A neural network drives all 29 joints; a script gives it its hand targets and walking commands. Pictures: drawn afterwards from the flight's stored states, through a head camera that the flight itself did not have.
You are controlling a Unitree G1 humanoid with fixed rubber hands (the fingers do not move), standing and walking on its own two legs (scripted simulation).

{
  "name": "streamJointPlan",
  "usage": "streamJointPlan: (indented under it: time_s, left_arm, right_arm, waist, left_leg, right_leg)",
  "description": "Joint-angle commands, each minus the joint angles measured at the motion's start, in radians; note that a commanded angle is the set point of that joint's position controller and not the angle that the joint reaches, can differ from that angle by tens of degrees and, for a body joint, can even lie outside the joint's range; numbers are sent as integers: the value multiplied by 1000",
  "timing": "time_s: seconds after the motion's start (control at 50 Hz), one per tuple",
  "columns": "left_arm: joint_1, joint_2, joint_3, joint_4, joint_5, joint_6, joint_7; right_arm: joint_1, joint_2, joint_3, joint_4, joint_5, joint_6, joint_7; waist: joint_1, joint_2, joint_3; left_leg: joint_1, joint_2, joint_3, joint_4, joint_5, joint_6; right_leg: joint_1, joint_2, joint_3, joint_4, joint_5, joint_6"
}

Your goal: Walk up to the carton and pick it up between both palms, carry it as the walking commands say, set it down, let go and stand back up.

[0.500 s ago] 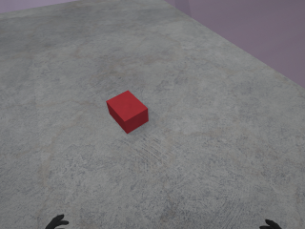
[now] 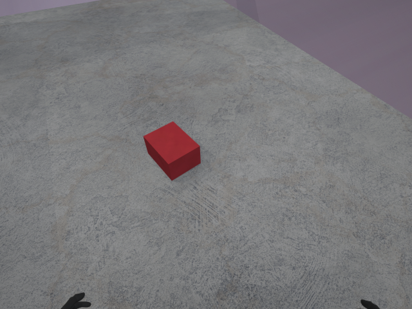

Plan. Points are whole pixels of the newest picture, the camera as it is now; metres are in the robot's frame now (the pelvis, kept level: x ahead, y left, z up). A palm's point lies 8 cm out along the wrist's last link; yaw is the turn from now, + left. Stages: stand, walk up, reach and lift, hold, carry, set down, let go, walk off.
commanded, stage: stand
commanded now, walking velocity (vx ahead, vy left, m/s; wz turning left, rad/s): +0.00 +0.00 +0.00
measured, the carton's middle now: (172, 149) +1.13 +0.28 -0.70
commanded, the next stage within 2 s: walk up in 0.56 s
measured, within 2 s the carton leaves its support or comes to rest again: neither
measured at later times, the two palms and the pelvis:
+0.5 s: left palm out of the picture +0.11 +0.31 -0.10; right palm out of the picture +0.11 -0.31 -0.10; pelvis +0.01 +0.00 +0.00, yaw +0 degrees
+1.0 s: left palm out of the picture +0.01 +0.29 -0.12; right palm (339, 297) +0.18 -0.25 -0.12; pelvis +0.05 +0.01 +0.00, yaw +6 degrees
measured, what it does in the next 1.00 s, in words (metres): lifts its left foot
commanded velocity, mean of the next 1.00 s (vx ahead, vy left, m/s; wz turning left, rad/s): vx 0.14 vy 0.01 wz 0.07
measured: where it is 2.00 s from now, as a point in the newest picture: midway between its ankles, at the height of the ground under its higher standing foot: (188, 249)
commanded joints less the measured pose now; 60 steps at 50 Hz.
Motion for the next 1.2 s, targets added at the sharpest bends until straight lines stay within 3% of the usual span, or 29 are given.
streamJointPlan:
  time_s: [0.0,0.72,0.74,0.76,0.78,0.8,0.82,0.84,0.86,0.88,0.9,0.92,0.96,0.98,1.04,1.08,1.1,1.12,1.14,1.16,1.18]
  left_arm:
    - [-40,173,30,-42,0,-9,4]
    - [-36,176,33,-42,0,-6,7]
    - [-130,107,88,-115,17,59,-53]
    - [-104,31,52,-151,19,51,-22]
    - [22,23,55,-140,16,47,-23]
    - [156,27,52,-99,9,33,-9]
    - [310,93,72,-49,11,11,16]
    - [397,137,87,-35,32,-3,28]
    - [353,198,89,-56,32,-10,33]
    - [266,175,82,-87,30,-14,26]
    - [198,144,80,-109,31,-22,18]
    - [175,105,77,-117,31,-33,9]
    - [191,59,72,-112,28,-52,-2]
    - [219,48,71,-102,29,-56,-6]
    - [277,48,76,-82,32,-56,-16]
    - [296,55,81,-76,31,-50,-19]
    - [291,56,83,-78,26,-47,-19]
    - [285,48,82,-80,17,-44,-20]
    - [309,-1,70,-76,10,-40,-21]
    - [288,-76,51,-112,15,-48,-13]
    - [270,-57,68,-156,29,-46,-12]
  right_arm:
    - [-38,-173,-30,-42,1,-9,-5]
    - [-34,-177,-32,-36,1,-5,-7]
    - [264,-224,-125,10,-23,69,-57]
    - [96,-139,-79,-22,-14,66,2]
    - [-62,-139,-84,-124,-10,68,32]
    - [-153,-111,-77,-144,-15,73,47]
    - [-160,-66,-64,-170,-17,62,53]
    - [-146,-13,-43,-185,-19,41,49]
    - [-134,16,-40,-219,-40,33,40]
    - [-106,-14,-53,-209,-38,28,43]
    - [-68,-26,-61,-201,-36,20,55]
    - [-21,-28,-67,-185,-33,16,66]
    - [-19,5,-56,-179,-20,18,84]
    - [-50,25,-46,-189,-14,18,90]
    - [-107,66,-26,-199,-3,13,93]
    - [-79,65,-28,-184,-7,7,84]
    - [-26,55,-32,-167,-12,3,77]
    - [76,37,-41,-133,-18,-2,68]
    - [233,-13,-60,-81,-26,-13,55]
    - [423,-154,-102,-56,-47,-29,31]
    - [488,-228,-116,-71,-37,-34,14]
  waist:
    - [0,1,-57]
    - [-1,0,-60]
    - [-111,-27,-34]
    - [-47,242,22]
    - [35,255,28]
    - [117,201,23]
    - [179,-42,-4]
    - [202,-223,-25]
    - [181,-203,3]
    - [122,-112,26]
    - [75,-113,37]
    - [50,-116,39]
    - [46,-149,55]
    - [56,-155,70]
    - [70,-190,81]
    - [55,-215,63]
    - [26,-199,37]
    - [-26,-152,-18]
    - [-88,-59,-105]
    - [-171,278,-172]
    - [-165,258,-261]
  left_leg:
    - [6,120,-97,-55,110,31]
    - [25,123,-96,-64,152,29]
    - [140,321,-424,-158,-476,104]
    - [-122,250,-387,-152,-578,159]
    - [-314,231,-313,-157,-568,138]
    - [-485,137,-204,-91,-503,100]
    - [-592,51,-134,114,-398,77]
    - [-704,-22,-75,443,-316,53]
    - [-753,42,-69,633,-277,11]
    - [-724,91,-106,714,-194,5]
    - [-680,108,-104,731,-132,-3]
    - [-599,112,-80,708,-102,-16]
    - [-482,89,-10,596,-67,-33]
    - [-440,83,13,512,-56,-34]
    - [-296,59,72,294,-46,-23]
    - [-221,43,107,238,-73,-14]
    - [-129,34,126,202,-61,-5]
    - [29,18,152,154,-26,8]
    - [274,52,91,146,-51,38]
    - [440,359,-354,4,-226,92]
    - [418,542,-674,-125,-323,173]
  right_leg:
    - [4,-118,96,-57,100,-31]
    - [26,-124,91,-67,140,-29]
    - [-370,-25,-51,287,-358,5]
    - [-258,-46,-44,382,-350,16]
    - [-104,-49,-58,321,-311,24]
    - [129,-48,-88,155,-225,7]
    - [286,-175,52,-56,-264,-35]
    - [353,-349,267,-145,-345,-63]
    - [223,-522,534,-260,-606,-127]
    - [133,-513,537,-283,-659,-147]
    - [93,-466,441,-277,-602,-135]
    - [48,-407,308,-271,-493,-108]
    - [-1,-326,110,-256,-276,-80]
    - [-12,-305,55,-249,-206,-74]
    - [-39,-279,-32,-223,-87,-75]
    - [-52,-293,-45,-175,-13,-87]
    - [-86,-288,-70,-103,31,-83]
    - [-148,-253,-115,38,59,-70]
    - [-283,-171,-169,295,9,-47]
    - [-573,-56,-190,702,-362,-8]
    - [-640,-59,-8,881,-420,-28]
